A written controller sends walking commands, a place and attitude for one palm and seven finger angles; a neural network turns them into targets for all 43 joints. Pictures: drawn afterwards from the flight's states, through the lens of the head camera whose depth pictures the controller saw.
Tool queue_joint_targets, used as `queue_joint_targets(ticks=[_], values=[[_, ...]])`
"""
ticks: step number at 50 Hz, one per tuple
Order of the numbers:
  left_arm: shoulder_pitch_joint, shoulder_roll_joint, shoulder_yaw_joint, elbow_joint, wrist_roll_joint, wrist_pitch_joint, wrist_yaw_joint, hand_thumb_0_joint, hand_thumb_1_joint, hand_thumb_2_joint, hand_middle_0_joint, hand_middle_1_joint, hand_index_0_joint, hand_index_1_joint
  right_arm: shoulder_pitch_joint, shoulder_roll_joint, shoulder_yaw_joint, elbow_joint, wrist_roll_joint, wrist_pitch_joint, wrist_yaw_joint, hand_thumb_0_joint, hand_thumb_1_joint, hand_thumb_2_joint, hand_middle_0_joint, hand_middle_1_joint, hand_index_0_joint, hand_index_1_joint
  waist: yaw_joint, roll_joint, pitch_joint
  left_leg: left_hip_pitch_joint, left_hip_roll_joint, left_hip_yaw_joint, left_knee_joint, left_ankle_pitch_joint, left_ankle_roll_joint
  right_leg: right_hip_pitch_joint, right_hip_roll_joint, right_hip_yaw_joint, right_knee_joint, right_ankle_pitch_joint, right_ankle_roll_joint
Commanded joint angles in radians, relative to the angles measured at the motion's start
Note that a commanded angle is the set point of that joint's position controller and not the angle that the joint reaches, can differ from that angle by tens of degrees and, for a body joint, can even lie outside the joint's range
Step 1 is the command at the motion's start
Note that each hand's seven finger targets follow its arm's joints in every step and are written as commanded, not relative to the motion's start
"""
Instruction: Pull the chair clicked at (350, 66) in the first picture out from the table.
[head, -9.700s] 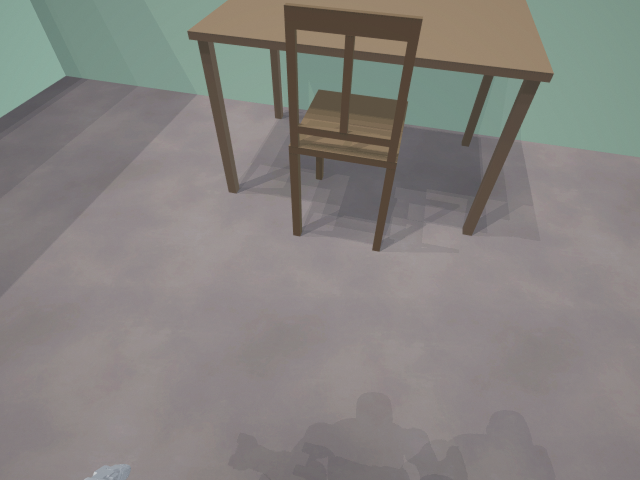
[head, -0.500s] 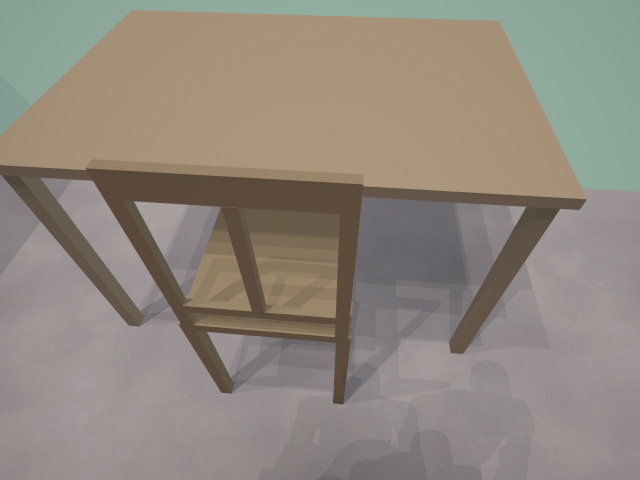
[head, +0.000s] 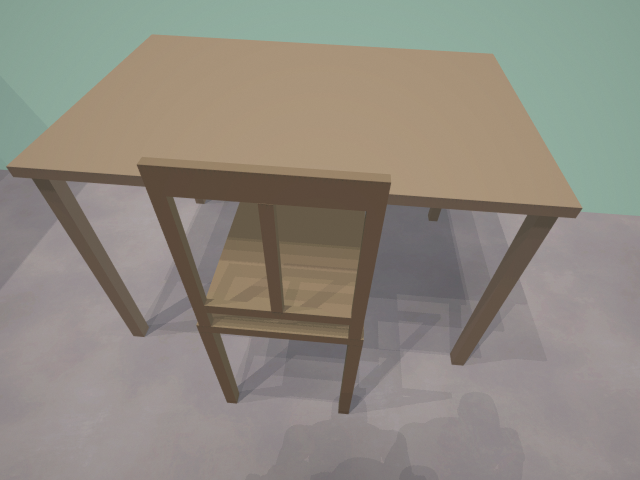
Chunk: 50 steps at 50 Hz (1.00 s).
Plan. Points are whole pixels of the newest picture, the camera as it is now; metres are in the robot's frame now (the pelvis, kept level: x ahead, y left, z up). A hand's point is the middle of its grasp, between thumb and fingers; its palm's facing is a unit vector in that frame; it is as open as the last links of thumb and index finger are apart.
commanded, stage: come to a stop and stand still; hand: left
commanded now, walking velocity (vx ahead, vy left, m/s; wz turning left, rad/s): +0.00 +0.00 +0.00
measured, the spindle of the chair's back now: (273, 262) +0.50 +0.11 -0.07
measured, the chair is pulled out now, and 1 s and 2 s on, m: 0.00 0.00 0.00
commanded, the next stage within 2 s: look again from close up in 0.78 s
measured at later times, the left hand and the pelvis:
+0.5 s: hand out of the picture -0.04 +0.19 -0.17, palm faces +0.01 -0.99 -0.14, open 7.4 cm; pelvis +0.00 +0.04 +0.01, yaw -1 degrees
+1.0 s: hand out of the picture +0.01 +0.19 -0.17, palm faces +0.00 -0.99 -0.15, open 7.3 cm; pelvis +0.02 +0.04 +0.01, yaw -1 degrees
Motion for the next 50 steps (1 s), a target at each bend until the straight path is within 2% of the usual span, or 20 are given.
queue_joint_targets(ticks=[1, 3, 5, 11, 15, 18, 21, 24, 28, 31, 44, 50], values=[[0.060, 0.093, 0.022, -0.059, 0.004, 0.000, 0.001, 0.000, 0.900, 0.900, -0.200, -0.300, -0.200, -0.300, 0.026, -0.111, -0.015, -0.059, -0.007, -0.018, 0.004, 0.000, -0.900, -0.900, 0.200, 0.300, 0.200, 0.300, 0.021, 0.029, 0.121, -0.228, 0.138, -0.218, -0.312, -0.249, 0.007, 0.015, -0.055, 0.058, -0.064, -0.082, -0.022], [0.073, 0.081, 0.020, -0.057, 0.005, 0.001, -0.002, 0.000, 0.900, 0.900, -0.200, -0.300, -0.200, -0.300, 0.021, -0.123, -0.018, -0.063, -0.007, -0.022, 0.003, 0.000, -0.900, -0.900, 0.200, 0.300, 0.200, 0.300, 0.024, 0.032, 0.089, -0.213, 0.140, -0.230, -0.332, -0.257, 0.012, 0.030, -0.052, 0.048, -0.047, -0.053, -0.018], [0.076, 0.081, 0.018, -0.059, 0.006, 0.001, -0.005, 0.000, 0.900, 0.900, -0.200, -0.300, -0.200, -0.300, 0.021, -0.122, -0.017, -0.060, -0.005, -0.024, 0.002, 0.000, -0.900, -0.900, 0.200, 0.300, 0.200, 0.300, 0.028, 0.022, 0.088, -0.208, 0.142, -0.232, -0.343, -0.257, 0.016, 0.031, -0.054, 0.047, -0.048, -0.044, -0.017], [0.087, 0.071, 0.012, -0.040, 0.004, -0.004, -0.006, 0.000, 0.900, 0.900, -0.200, -0.300, -0.200, -0.300, 0.047, -0.122, -0.013, -0.032, -0.002, -0.028, -0.001, 0.000, -0.900, -0.900, 0.200, 0.300, 0.200, 0.300, 0.018, 0.009, 0.076, -0.150, 0.142, -0.239, -0.350, -0.221, 0.013, 0.005, -0.062, 0.057, -0.062, -0.021, -0.015], [0.105, 0.065, 0.008, -0.018, 0.003, -0.010, -0.005, 0.000, 0.900, 0.900, -0.200, -0.300, -0.200, -0.300, 0.060, -0.106, -0.009, -0.005, 0.003, -0.032, -0.002, 0.000, -0.900, -0.900, 0.200, 0.300, 0.200, 0.300, 0.015, 0.008, 0.073, -0.113, 0.139, -0.221, -0.345, -0.178, 0.009, -0.002, -0.072, 0.066, -0.082, 0.006, -0.015], [0.120, 0.052, 0.002, 0.004, 0.001, -0.017, -0.003, 0.000, 0.900, 0.900, -0.200, -0.300, -0.200, -0.300, 0.071, -0.099, -0.005, 0.019, 0.005, -0.037, -0.004, 0.000, -0.900, -0.900, 0.200, 0.300, 0.200, 0.300, 0.011, -0.018, 0.052, -0.068, 0.128, -0.201, -0.319, -0.097, 0.006, -0.003, -0.084, 0.083, -0.097, 0.045, -0.014], [0.123, 0.049, 0.000, 0.022, 0.000, -0.019, -0.001, 0.000, 0.900, 0.900, -0.200, -0.300, -0.200, -0.300, 0.075, -0.091, -0.001, 0.040, 0.008, -0.041, -0.006, 0.000, -0.900, -0.900, 0.200, 0.300, 0.200, 0.300, 0.009, -0.004, 0.055, -0.050, 0.123, -0.183, -0.307, -0.040, 0.002, -0.001, -0.088, 0.084, -0.101, 0.070, -0.010], [0.134, 0.042, -0.003, 0.040, -0.002, -0.023, 0.003, 0.000, 0.900, 0.900, -0.200, -0.300, -0.200, -0.300, 0.082, -0.078, 0.002, 0.062, 0.011, -0.046, -0.008, 0.000, -0.900, -0.900, 0.200, 0.300, 0.200, 0.300, 0.007, -0.024, 0.039, -0.014, 0.118, -0.163, -0.281, 0.045, 0.002, 0.008, -0.096, 0.090, -0.108, 0.108, -0.008], [0.141, 0.036, -0.004, 0.054, -0.003, -0.023, 0.005, 0.000, 0.900, 0.900, -0.200, -0.300, -0.200, -0.300, 0.080, -0.068, 0.005, 0.081, 0.012, -0.048, -0.011, 0.000, -0.900, -0.900, 0.200, 0.300, 0.200, 0.300, 0.009, -0.020, 0.038, 0.004, 0.112, -0.147, -0.262, 0.100, 0.002, 0.011, -0.100, 0.092, -0.111, 0.122, -0.005], [0.132, 0.034, -0.004, 0.057, -0.003, -0.020, 0.006, 0.000, 0.900, 0.900, -0.200, -0.300, -0.200, -0.300, 0.080, -0.063, 0.006, 0.090, 0.012, -0.047, -0.013, 0.000, -0.900, -0.900, 0.200, 0.300, 0.200, 0.300, 0.010, -0.007, 0.065, -0.014, 0.113, -0.150, -0.270, 0.097, 0.000, 0.008, -0.096, 0.091, -0.109, 0.110, -0.005], [0.119, 0.032, 0.000, 0.054, -0.005, -0.017, 0.007, 0.000, 0.900, 0.900, -0.200, -0.300, -0.200, -0.300, 0.086, -0.055, 0.009, 0.111, 0.011, -0.049, -0.017, 0.000, -0.900, -0.900, 0.200, 0.300, 0.200, 0.300, 0.013, -0.010, 0.055, 0.009, 0.112, -0.143, -0.264, 0.163, -0.002, 0.030, -0.096, 0.091, -0.111, 0.132, -0.003], [0.116, 0.037, 0.000, 0.049, -0.005, -0.016, 0.006, 0.000, 0.900, 0.900, -0.200, -0.300, -0.200, -0.300, 0.087, -0.054, 0.009, 0.114, 0.012, -0.045, -0.015, 0.000, -0.900, -0.900, 0.200, 0.300, 0.200, 0.300, 0.014, -0.026, 0.074, -0.001, 0.114, -0.142, -0.276, 0.113, 0.001, 0.024, -0.094, 0.090, -0.123, 0.112, -0.003]])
